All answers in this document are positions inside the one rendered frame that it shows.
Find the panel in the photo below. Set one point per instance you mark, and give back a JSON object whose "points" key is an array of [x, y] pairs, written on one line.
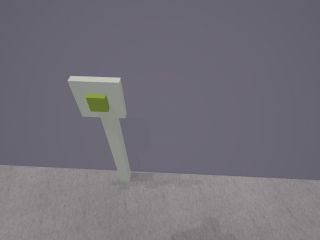
{"points": [[112, 88]]}

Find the button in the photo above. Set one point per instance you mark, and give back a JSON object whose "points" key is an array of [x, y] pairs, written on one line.
{"points": [[98, 102]]}

